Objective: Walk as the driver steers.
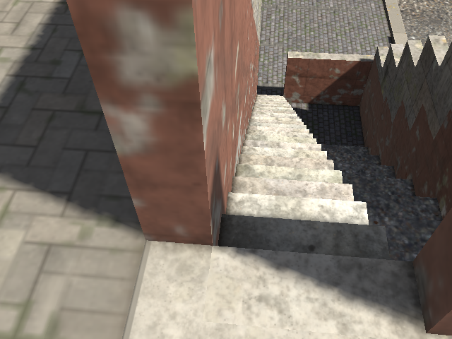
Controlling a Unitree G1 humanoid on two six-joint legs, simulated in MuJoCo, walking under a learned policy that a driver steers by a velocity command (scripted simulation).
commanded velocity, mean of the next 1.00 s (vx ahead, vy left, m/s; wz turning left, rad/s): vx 0.05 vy -0.16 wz -0.47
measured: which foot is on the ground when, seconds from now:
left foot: down 0.00-0.88, up 0.90-1.00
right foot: up 0.00-0.88, down 0.90-1.00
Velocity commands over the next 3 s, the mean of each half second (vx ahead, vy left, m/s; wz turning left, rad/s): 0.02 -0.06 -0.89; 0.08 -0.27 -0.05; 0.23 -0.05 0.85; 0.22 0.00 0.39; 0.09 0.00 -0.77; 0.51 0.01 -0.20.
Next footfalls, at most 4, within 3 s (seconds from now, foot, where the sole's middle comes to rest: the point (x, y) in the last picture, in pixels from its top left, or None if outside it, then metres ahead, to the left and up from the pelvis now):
0.90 right None -0.13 -0.26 -0.77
1.32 left None -0.16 -0.15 -0.77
1.44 right None -0.20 -0.41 -0.77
1.82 left None -0.02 -0.08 -0.77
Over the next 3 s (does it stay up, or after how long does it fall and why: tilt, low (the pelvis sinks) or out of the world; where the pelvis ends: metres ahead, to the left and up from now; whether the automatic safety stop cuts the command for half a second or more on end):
stays up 0.06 -0.23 0.00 its command is cut before an obstacle from the start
